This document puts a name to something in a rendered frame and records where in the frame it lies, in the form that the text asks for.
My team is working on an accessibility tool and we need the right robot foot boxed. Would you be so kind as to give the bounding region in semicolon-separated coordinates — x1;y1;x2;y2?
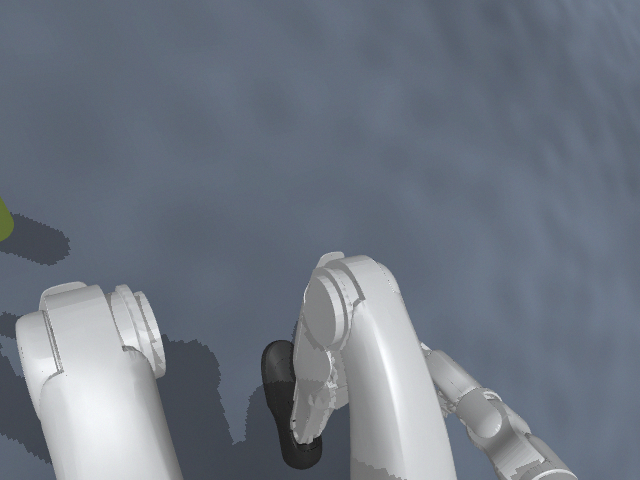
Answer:
261;340;322;470

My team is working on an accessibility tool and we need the bottle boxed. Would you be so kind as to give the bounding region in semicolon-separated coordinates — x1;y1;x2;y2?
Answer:
0;196;14;241

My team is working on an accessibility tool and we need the right robot arm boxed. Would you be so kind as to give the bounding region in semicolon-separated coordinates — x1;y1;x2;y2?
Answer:
455;388;578;480

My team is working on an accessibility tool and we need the right robot hand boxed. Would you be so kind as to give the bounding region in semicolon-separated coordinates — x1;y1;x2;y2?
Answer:
419;341;483;418

